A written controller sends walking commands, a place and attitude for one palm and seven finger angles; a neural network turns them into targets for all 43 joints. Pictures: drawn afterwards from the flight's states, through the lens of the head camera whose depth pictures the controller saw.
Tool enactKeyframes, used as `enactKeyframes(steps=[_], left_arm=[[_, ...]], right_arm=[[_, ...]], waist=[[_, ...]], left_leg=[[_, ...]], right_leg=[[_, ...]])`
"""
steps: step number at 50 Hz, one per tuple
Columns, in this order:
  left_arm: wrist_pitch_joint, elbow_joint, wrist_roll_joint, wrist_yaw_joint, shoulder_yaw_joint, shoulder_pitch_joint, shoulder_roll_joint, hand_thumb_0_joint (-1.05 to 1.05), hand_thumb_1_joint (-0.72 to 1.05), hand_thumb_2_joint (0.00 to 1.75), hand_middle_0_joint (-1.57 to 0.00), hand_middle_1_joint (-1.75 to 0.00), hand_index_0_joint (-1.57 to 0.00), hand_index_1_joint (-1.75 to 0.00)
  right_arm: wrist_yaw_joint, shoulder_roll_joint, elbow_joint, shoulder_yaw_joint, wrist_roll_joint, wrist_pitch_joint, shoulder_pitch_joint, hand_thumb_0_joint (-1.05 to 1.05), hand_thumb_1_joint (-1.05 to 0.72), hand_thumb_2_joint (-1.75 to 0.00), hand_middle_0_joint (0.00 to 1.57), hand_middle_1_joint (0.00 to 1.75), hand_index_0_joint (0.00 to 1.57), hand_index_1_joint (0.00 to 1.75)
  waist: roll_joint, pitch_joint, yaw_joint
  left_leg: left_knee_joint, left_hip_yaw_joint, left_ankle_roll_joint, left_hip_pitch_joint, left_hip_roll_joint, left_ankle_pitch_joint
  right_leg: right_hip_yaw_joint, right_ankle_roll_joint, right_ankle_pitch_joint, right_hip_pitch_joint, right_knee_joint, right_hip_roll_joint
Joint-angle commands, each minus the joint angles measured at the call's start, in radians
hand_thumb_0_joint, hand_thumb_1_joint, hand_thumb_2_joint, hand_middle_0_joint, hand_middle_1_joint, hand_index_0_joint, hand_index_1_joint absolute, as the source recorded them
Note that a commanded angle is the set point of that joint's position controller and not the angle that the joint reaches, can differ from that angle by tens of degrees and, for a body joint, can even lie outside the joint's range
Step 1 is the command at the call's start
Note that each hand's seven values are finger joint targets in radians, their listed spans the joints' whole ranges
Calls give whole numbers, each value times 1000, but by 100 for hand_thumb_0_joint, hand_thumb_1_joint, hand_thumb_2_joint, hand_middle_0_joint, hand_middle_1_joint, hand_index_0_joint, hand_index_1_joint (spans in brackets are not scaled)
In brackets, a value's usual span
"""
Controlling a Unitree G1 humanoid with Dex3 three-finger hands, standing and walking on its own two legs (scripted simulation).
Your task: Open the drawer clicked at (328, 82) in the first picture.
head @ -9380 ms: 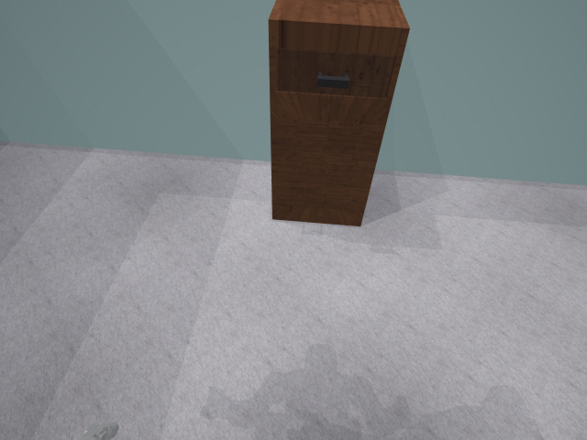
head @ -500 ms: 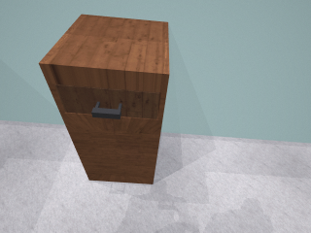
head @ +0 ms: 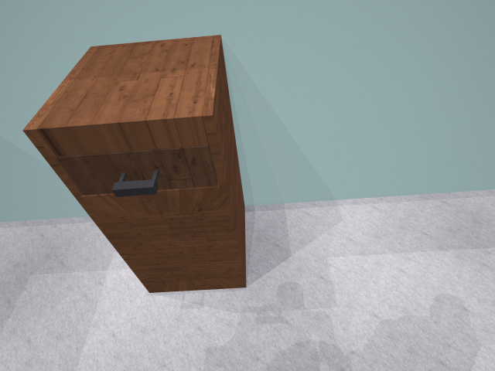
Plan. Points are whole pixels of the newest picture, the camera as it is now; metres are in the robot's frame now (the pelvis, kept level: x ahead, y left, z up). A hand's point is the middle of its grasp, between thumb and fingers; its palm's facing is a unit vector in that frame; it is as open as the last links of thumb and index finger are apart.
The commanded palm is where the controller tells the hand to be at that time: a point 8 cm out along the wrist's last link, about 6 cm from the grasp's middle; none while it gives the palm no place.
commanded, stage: come to a stop and stand still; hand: left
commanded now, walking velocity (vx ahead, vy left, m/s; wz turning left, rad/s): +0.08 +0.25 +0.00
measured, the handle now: (137, 181) +0.54 +0.33 -0.05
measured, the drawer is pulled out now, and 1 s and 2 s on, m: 0.00 0.00 0.00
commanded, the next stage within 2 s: look again from close up in 0.88 s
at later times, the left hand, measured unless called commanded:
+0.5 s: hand out of the picture -0.03 +0.24 -0.19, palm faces +0.13 -0.97 -0.21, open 7.4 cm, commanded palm none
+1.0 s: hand out of the picture +0.03 +0.24 -0.18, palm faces +0.05 -0.98 -0.20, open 7.3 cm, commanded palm none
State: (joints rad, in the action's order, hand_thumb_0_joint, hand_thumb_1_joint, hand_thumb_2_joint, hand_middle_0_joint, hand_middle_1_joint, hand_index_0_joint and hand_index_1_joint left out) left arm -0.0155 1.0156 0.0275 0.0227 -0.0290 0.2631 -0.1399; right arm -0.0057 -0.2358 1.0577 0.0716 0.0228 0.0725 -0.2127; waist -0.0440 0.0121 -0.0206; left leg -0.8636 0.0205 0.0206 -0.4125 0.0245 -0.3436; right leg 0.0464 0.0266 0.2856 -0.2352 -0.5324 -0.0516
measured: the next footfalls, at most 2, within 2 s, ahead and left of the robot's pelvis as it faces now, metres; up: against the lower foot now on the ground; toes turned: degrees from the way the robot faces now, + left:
left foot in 0.42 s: +0.01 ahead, +0.19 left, +0.00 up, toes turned +2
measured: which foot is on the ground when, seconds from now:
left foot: up 0.00-0.40, down 0.42-1.00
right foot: down 0.00-1.00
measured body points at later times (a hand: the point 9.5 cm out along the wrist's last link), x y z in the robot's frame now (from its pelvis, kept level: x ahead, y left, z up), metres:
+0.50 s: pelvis +0.00 +0.05 -0.01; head +0.02 +0.06 +0.44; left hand -0.03 +0.29 -0.17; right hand +0.08 -0.17 -0.15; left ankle -0.03 +0.18 -0.74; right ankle +0.00 -0.08 -0.74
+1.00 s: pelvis +0.02 +0.06 +0.00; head +0.03 +0.06 +0.45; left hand +0.02 +0.29 -0.16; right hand +0.01 -0.16 -0.16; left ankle -0.03 +0.18 -0.74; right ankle -0.01 -0.06 -0.74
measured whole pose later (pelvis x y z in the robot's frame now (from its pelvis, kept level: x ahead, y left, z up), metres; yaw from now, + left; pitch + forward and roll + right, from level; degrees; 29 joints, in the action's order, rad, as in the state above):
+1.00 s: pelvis +0.02 +0.06 +0.00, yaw +1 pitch -1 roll +0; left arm 0.01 1.13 0.01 0.04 0.00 0.24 -0.16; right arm 0.03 -0.15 1.15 -0.01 0.01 0.00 -0.29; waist 0.00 0.03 -0.01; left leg -0.42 0.05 0.01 -0.11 0.03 -0.29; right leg 0.06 -0.01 0.27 -0.14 -0.42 -0.03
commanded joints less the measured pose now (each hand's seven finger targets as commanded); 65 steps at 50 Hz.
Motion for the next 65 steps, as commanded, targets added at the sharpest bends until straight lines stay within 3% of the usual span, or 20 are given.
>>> enactKeyframes(steps=[1, 9, 16, 18, 19, 21, 22, 23, 24, 26, 29, 31, 34, 43, 48, 49, 50, 53, 57, 65], left_arm=[[26, -57, -6, 15, -52, 0, -203, 0, 90, 90, -20, -30, -20, -30], [33, -13, -1, 26, -57, 123, -202, 0, 90, 90, -20, -30, -20, -30], [17, 0, 7, 16, -55, 44, -217, 0, 90, 90, -20, -30, -20, -30], [10, 6, -3, 14, -49, 7, -199, 0, 90, 90, -20, -30, -20, -30], [6, 4, -10, 12, -40, 9, -171, 0, 90, 90, -20, -30, -20, -30], [-2, 1, -14, 8, -23, 50, -87, 0, 90, 90, -20, -30, -20, -30], [0, 7, -10, 8, -17, 49, -73, 0, 90, 90, -20, -30, -20, -30], [9, 5, -10, 2, -15, 54, -61, 0, 90, 90, -20, -30, -20, -30], [-1, 34, -6, 4, -10, 46, -59, 0, 90, 90, -20, -30, -20, -30], [2, 52, -11, 3, -9, 57, -88, 0, 90, 90, -20, -30, -20, -30], [21, 89, -14, 4, -2, 109, -96, 0, 90, 90, -20, -30, -20, -30], [32, 96, -13, 11, 1, 97, -123, 0, 90, 90, -20, -30, -20, -30], [35, 98, -16, 15, 6, 61, -108, 0, 90, 90, -20, -30, -20, -30], [24, 101, -21, 17, 7, 44, -109, 0, 90, 90, -20, -30, -20, -30], [24, 105, -23, 16, 10, 50, -107, 0, 90, 90, -20, -30, -20, -30], [56, 126, -6, 57, 17, 126, -139, 0, 90, 90, -20, -30, -20, -30], [66, 78, -13, 48, 8, 86, -173, 0, 90, 90, -20, -30, -20, -30], [62, 52, -21, 24, 21, 33, -134, 0, 90, 90, -20, -30, -20, -30], [46, 50, -22, 16, 25, 49, -118, 0, 90, 90, -20, -30, -20, -30], [32, 59, -20, 13, 27, 65, -105, 0, 90, 90, -20, -30, -20, -30]], right_arm=[[-6, -48, -43, 11, -1, -28, -50, 0, -90, -90, 20, 30, 20, 30], [6, -34, -78, -5, -3, -28, -6, 0, -90, -90, 20, 30, 20, 30], [10, 0, -62, -18, -17, -43, -46, 0, -90, -90, 20, 30, 20, 30], [15, 0, -29, -25, -16, -56, -113, 0, -90, -90, 20, 30, 20, 30], [18, -25, -20, -23, -16, -67, -136, 0, -90, -90, 20, 30, 20, 30], [26, -131, -46, -6, -7, -74, -103, 0, -90, -90, 20, 30, 20, 30], [27, -127, -56, -12, -2, -69, -54, 0, -90, -90, 20, 30, 20, 30], [36, -113, -62, -17, 1, -72, -26, 0, -90, -90, 20, 30, 20, 30], [38, -82, -43, -27, -1, -82, -17, 0, -90, -90, 20, 30, 20, 30], [46, -50, -32, -40, -8, -82, -21, 0, -90, -90, 20, 30, 20, 30], [50, -39, -22, -42, -13, -88, -22, 0, -90, -90, 20, 30, 20, 30], [47, -19, -14, -42, -21, -90, -53, 0, -90, -90, 20, 30, 20, 30], [47, -19, 12, -42, -16, -86, -74, 0, -90, -90, 20, 30, 20, 30], [49, -5, 57, -61, -13, -92, -94, 0, -90, -90, 20, 30, 20, 30], [50, 1, 73, -65, -14, -94, -123, 0, -90, -90, 20, 30, 20, 30], [32, -43, -3, -58, -22, -107, -31, 0, -90, -90, 20, 30, 20, 30], [29, 7, -24, -58, -14, -96, -105, 0, -90, -90, 20, 30, 20, 30], [23, -1, -16, -71, -4, -99, -154, 0, -90, -90, 20, 30, 20, 30], [30, -21, -21, -75, -4, -107, -154, 0, -90, -90, 20, 30, 20, 30], [32, -17, -4, -77, -7, -101, -149, 0, -90, -90, 20, 30, 20, 30]], waist=[[184, 72, 1], [198, -23, -51], [277, -1, -9], [233, 2, 31], [140, -15, 36], [-169, 6, 14], [-134, 54, 0], [-65, 86, -17], [-201, 72, -5], [-228, 57, -7], [-66, -9, -22], [37, -22, 8], [157, -9, 21], [15, 37, 9], [24, 52, 8], [73, 102, -20], [44, 42, 39], [13, -4, 36], [-4, -17, 21], [46, 99, 16]], left_leg=[[-130, -46, 12, -103, 16, 64], [-48, -42, 41, -129, 15, -31], [253, 32, 15, 140, -12, -4], [430, 51, 8, 306, -14, 143], [486, 18, 0, 364, 26, 167], [626, -259, -105, 242, 277, 139], [673, -252, -142, 133, 285, 34], [653, -203, -130, 97, 247, 76], [671, -193, -122, 152, 211, 153], [611, -126, -123, 189, 178, 371], [468, -61, -88, 274, 127, 522], [442, -35, -46, 281, 87, 471], [458, -31, -33, 298, 91, 422], [518, -31, -34, 278, 90, 379], [531, -33, -34, 272, 91, 359], [313, 10, -8, 166, 91, 373], [363, -15, -20, 174, 55, 118], [419, -32, -48, 184, 69, 193], [431, -49, -66, 191, 95, 301], [490, -49, -68, 155, 84, 170]], right_leg=[[-229, 72, -6, 20, 320, -253], [-222, 127, -420, 242, 223, -295], [-166, 101, -272, 38, 219, -237], [-122, 48, -122, -75, 174, -179], [-88, 19, -61, -111, 107, -131], [31, -43, 136, -122, -68, -20], [15, -39, 169, -91, -118, -18], [15, -39, 109, -88, -116, -17], [17, -45, 103, -86, -127, -27], [-5, -37, 95, -58, -117, -27], [-33, -34, -165, 41, 108, -41], [-79, -11, -414, 81, 120, -88], [-64, -7, -438, 75, 113, -85], [-54, -13, -292, 102, 159, -68], [-50, -13, -277, 111, 174, -67], [-109, -16, -650, 56, 140, -121], [-123, 20, -547, 82, 120, -149], [-68, 22, -200, 65, 81, -61], [-38, 11, -155, 80, 44, -38], [-52, 0, -99, 20, 75, -39]])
